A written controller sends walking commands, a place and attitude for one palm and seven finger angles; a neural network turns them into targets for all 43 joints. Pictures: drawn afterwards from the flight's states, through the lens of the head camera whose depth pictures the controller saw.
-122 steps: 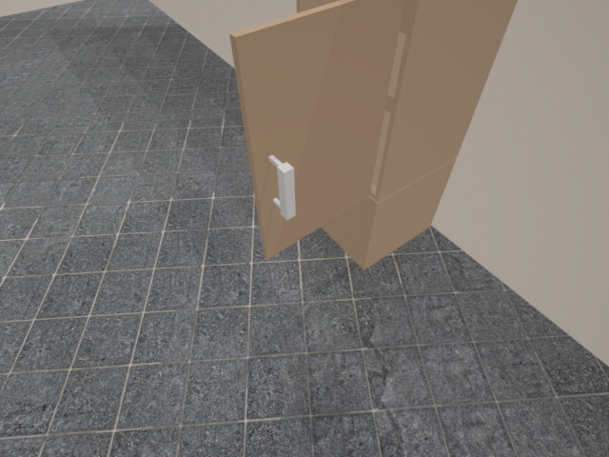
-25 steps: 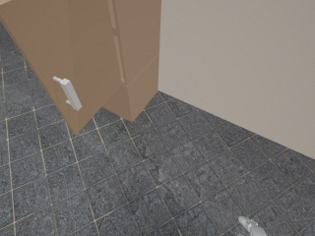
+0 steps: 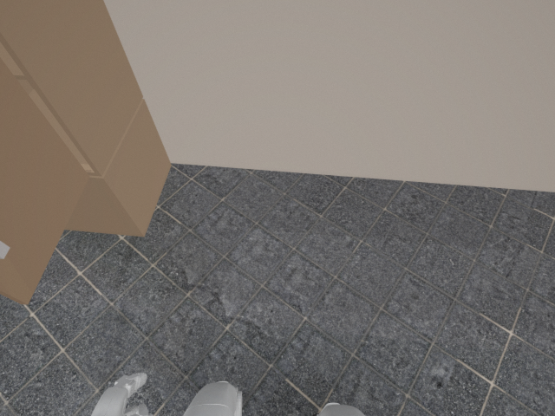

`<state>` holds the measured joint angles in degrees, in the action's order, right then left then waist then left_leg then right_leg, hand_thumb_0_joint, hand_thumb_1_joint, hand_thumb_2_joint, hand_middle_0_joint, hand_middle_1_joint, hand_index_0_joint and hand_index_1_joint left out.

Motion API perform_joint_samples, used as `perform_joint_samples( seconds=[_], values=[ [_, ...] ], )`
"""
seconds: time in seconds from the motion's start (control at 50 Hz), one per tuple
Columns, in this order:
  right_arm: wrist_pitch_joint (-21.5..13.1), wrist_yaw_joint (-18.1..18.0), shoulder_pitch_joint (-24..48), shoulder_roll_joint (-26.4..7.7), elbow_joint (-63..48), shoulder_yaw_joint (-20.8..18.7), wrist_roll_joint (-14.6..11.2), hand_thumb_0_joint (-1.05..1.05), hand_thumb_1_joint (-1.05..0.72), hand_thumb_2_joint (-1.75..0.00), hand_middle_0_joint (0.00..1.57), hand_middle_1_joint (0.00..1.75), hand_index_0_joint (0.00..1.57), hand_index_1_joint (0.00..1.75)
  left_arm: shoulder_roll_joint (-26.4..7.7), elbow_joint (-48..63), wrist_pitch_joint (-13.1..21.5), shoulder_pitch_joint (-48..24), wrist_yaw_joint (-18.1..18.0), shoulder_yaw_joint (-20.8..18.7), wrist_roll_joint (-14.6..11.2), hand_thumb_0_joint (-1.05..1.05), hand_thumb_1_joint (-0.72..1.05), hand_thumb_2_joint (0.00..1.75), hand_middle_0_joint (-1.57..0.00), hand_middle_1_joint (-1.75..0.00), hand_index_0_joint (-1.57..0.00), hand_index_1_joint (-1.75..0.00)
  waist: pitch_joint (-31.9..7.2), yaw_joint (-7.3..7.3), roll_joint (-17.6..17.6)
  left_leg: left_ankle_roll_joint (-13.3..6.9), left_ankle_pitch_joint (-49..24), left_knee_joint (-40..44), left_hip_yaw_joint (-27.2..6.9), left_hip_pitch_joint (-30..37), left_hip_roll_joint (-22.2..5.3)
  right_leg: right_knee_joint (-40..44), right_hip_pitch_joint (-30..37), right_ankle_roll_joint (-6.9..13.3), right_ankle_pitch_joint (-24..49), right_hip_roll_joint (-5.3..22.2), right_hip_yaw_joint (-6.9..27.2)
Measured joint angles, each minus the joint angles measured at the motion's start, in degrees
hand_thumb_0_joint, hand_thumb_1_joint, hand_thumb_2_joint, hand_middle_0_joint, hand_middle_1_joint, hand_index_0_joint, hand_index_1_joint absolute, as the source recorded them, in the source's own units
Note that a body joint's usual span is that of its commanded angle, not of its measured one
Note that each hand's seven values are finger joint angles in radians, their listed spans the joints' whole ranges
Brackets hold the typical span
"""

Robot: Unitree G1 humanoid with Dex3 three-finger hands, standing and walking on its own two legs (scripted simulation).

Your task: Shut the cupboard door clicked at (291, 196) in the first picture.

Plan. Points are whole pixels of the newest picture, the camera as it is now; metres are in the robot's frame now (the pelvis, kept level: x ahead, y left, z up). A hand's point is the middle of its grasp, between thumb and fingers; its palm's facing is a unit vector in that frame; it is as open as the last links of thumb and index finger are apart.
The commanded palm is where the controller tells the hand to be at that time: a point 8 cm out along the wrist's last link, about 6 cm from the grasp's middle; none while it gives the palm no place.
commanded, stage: walk around to get in front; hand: left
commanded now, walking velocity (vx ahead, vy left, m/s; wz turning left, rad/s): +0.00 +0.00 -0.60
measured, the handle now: out of the picture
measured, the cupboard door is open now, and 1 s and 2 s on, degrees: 93 93 93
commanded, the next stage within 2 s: none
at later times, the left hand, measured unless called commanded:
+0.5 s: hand (191, 388) +0.17 +0.16 -0.15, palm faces -0.32 -0.91 -0.27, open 7.4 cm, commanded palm none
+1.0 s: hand (220, 369) +0.20 +0.11 -0.16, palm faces -0.53 -0.82 -0.20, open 7.4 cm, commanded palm none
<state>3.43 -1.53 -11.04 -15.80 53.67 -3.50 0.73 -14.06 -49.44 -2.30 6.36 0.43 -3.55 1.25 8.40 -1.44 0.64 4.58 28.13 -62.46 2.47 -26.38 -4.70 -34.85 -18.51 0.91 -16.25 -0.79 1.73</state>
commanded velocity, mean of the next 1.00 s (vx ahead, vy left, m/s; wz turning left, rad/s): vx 0.00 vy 0.00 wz -0.60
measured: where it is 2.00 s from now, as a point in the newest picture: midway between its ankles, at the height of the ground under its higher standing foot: outside the picture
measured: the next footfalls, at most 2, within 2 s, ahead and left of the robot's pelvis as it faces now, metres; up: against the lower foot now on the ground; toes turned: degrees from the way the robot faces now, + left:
left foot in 0.18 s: +0.08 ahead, +0.14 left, +0.00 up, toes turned -5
right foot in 0.48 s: +0.00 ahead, -0.13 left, +0.00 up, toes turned -23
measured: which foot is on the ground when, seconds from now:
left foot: up 0.00-0.16, down 0.18-0.48, up 0.50-0.82, down 0.84-1.00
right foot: down 0.00-0.18, up 0.20-0.46, down 0.48-0.84, up 0.86-1.00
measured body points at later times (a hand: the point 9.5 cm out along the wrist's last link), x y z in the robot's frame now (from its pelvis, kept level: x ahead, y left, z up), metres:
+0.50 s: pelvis +0.00 -0.02 -0.01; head +0.04 -0.04 +0.44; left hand +0.19 +0.20 -0.13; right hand -0.05 -0.27 -0.16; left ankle +0.04 +0.14 -0.72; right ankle -0.03 -0.12 -0.73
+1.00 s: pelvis +0.00 -0.01 +0.01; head +0.06 -0.02 +0.46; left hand +0.23 +0.15 -0.14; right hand -0.08 -0.26 -0.12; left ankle +0.07 +0.09 -0.73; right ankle -0.08 -0.11 -0.66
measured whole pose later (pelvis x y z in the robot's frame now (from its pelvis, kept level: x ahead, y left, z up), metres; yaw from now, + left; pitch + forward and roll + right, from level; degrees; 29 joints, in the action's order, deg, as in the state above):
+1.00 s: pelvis +0.00 -0.01 +0.01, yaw -36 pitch +1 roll -1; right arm 0.3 -1.9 -11.9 -11.5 50.7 -1.0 2.0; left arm -15.1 -51.4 -4.5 8.7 2.4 -5.5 1.2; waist 5.5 1.0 -1.7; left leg 0.7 15.4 -29.3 5.7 -14.3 -5.4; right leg -59.6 -27.9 -2.8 -26.3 -0.6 -0.4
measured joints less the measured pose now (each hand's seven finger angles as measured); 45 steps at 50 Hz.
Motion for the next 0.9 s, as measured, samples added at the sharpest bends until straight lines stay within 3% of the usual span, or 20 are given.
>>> perform_joint_samples(
  seconds=[0.14,0.18,0.24,0.3,0.34,0.42,0.46,0.48,0.5,0.54,0.58,0.62,0.74,0.82,0.86,0.9],
  values=[
    [-1.59,0.43,0.73,2.04,-2.31,0.48,-0.27,0.00,-0.91,-0.90,0.20,0.30,0.20,0.30,0.83,-0.56,-1.21,1.71,0.39,0.19,0.14,0.00,0.90,0.90,-0.20,-0.30,-0.20,-0.30,-2.14,0.39,-2.44,-0.59,-5.97,19.49,0.14,4.82,2.95,1.77,-0.48,-0.74,2.02,-1.72,5.42],
    [-2.74,0.38,-0.36,1.89,-3.18,0.91,-0.06,0.00,-0.91,-0.90,0.20,0.30,0.20,0.30,1.11,-0.38,-1.77,2.40,0.54,0.09,-0.32,0.00,0.90,0.90,-0.20,-0.30,-0.20,-0.30,-3.68,0.23,-1.28,-2.34,-9.53,29.20,-0.87,7.99,2.22,-0.80,-2.54,-1.08,-0.07,-3.40,5.63],
    [-3.50,0.06,-1.06,3.41,-2.85,1.77,0.91,0.00,-0.91,-0.90,0.20,0.30,0.20,0.30,-0.05,-0.81,-2.36,1.64,1.31,-0.76,-0.15,0.01,0.90,0.90,-0.20,-0.30,-0.20,-0.30,-3.20,0.49,-2.63,-4.17,-11.54,27.61,0.86,7.59,1.39,-16.02,-7.80,-1.92,-10.39,-2.80,3.11],
    [-3.29,-0.07,-2.43,4.18,-2.45,2.44,1.32,0.00,-0.91,-0.90,0.20,0.30,0.21,0.30,-0.51,-0.94,-2.34,1.35,2.00,-1.61,-0.02,0.01,0.90,0.90,-0.20,-0.30,-0.20,-0.30,-3.12,1.24,-2.44,-3.75,-12.54,30.68,2.53,9.73,-0.29,-25.70,-10.38,-3.12,-10.32,-0.96,-0.60],
    [-3.14,-0.08,-2.86,4.21,-2.13,2.43,1.42,0.00,-0.91,-0.90,0.20,0.30,0.21,0.30,-0.44,-0.84,-2.29,1.45,2.21,-1.67,-0.09,0.01,0.91,0.90,-0.20,-0.30,-0.20,-0.30,-3.03,1.51,-1.57,-3.32,-13.25,32.42,3.71,10.90,-1.61,-24.00,-9.48,-3.53,-9.92,0.39,-2.65],
    [-3.11,0.30,-3.16,3.65,-1.87,1.89,1.34,0.00,-0.90,-0.90,0.20,0.30,0.21,0.30,-0.28,-1.08,-1.90,1.60,2.31,-1.17,-0.22,0.01,0.91,0.90,-0.20,-0.30,-0.20,-0.30,-2.65,0.97,0.26,-1.97,-12.53,31.78,6.17,11.61,-4.24,-12.00,-4.17,-3.02,-9.54,1.47,-5.23],
    [-2.91,0.55,-3.57,3.04,-1.83,1.48,1.04,0.00,-0.90,-0.90,0.21,0.30,0.21,0.30,-0.32,-1.07,-1.45,1.68,2.35,-0.84,-0.26,0.01,0.91,0.90,-0.20,-0.30,-0.20,-0.30,-2.68,0.68,0.92,-0.96,-10.90,28.94,7.23,10.96,-5.43,-2.93,0.03,-2.18,-4.11,1.44,-6.09],
    [-2.64,0.72,-3.95,2.83,-1.91,1.23,0.74,0.00,-0.90,-0.90,0.21,0.30,0.21,0.30,-0.72,-0.75,-0.88,2.04,2.30,-0.65,-0.12,0.01,0.91,0.90,-0.20,-0.30,-0.20,-0.30,-3.12,0.68,0.34,-0.72,-9.73,26.04,7.95,9.75,-5.49,1.27,1.82,-0.39,-0.07,1.92,-5.53],
    [-2.02,0.71,-3.36,2.15,-1.53,0.89,0.49,0.00,-0.90,-0.90,0.21,0.30,0.21,0.30,-0.37,-1.04,-0.31,1.79,1.90,-0.59,-0.09,0.01,0.91,0.90,-0.20,-0.30,-0.20,-0.30,-2.69,0.75,1.05,-0.46,-4.98,21.17,6.57,7.96,-5.61,0.28,1.18,0.88,-0.25,1.34,-5.17],
    [-0.60,0.19,-1.76,0.94,-0.55,0.32,0.20,0.00,-0.91,-0.90,0.20,0.30,0.21,0.30,0.62,-1.30,0.10,1.58,1.15,-0.26,-0.17,0.00,0.91,0.90,-0.20,-0.30,-0.20,-0.30,-1.65,0.56,2.07,-0.35,0.65,10.00,2.24,3.81,-3.62,-1.41,0.66,1.40,-1.76,0.57,-4.40],
    [0.06,-0.02,-0.41,0.45,0.03,-0.07,0.13,0.00,-0.91,-0.90,0.20,0.30,0.21,0.30,1.27,-1.31,-0.06,1.98,0.51,-0.21,-0.17,0.00,0.90,0.90,-0.20,-0.30,-0.20,-0.30,-1.29,0.69,1.83,-0.08,-0.28,2.70,0.46,0.63,-1.71,-0.02,1.19,1.26,-1.25,0.16,-3.13],
    [0.11,0.10,0.48,0.46,-0.14,-0.30,0.12,0.00,-0.91,-0.90,0.20,0.30,0.21,0.30,1.56,-1.42,-0.31,2.58,0.14,-0.20,-0.10,0.00,0.90,0.90,-0.20,-0.30,-0.20,-0.30,-1.45,0.88,0.99,0.22,-2.40,1.26,0.19,-0.82,-0.44,2.00,1.74,1.14,0.19,-0.14,-1.69],
    [-0.59,0.43,2.28,1.59,-1.84,-0.25,-0.13,0.00,-0.91,-0.90,0.20,0.30,0.20,0.30,1.59,-1.91,-0.62,4.16,0.20,-0.15,0.11,0.00,0.90,0.90,-0.20,-0.30,-0.20,-0.30,-2.53,1.80,-1.24,-0.01,-4.24,11.91,-0.45,1.66,2.41,4.94,1.89,1.16,2.52,-1.66,2.35],
    [-1.95,0.16,2.39,2.53,-2.90,0.54,-0.42,0.00,-0.91,-0.90,0.20,0.30,0.20,0.30,1.08,-2.30,-1.16,4.88,0.19,-0.57,-0.22,0.00,0.90,0.90,-0.20,-0.30,-0.20,-0.30,-3.77,2.13,-2.27,-1.12,-8.58,27.10,-0.70,7.98,3.55,3.06,0.30,0.31,1.94,-3.26,4.70],
    [-2.93,-0.08,1.83,2.91,-3.43,1.03,0.15,0.00,-0.91,-0.90,0.20,0.30,0.20,0.30,0.53,-2.33,-1.77,4.69,0.47,-0.84,-0.58,0.01,0.90,0.90,-0.20,-0.30,-0.20,-0.30,-4.26,1.90,-2.51,-4.49,-12.46,29.74,-0.23,8.53,2.93,-2.73,-2.55,-0.40,-3.91,-3.79,4.26],
    [-3.33,-0.20,1.21,3.65,-3.50,1.78,0.73,0.00,-0.91,-0.90,0.20,0.30,0.21,0.30,-0.32,-2.52,-2.18,3.92,0.95,-1.25,-0.17,0.01,0.90,0.90,-0.20,-0.30,-0.20,-0.30,-3.80,2.07,-3.16,-5.01,-11.73,29.24,0.97,8.98,2.10,-14.36,-6.38,-1.49,-10.39,-3.38,2.47]
  ],
)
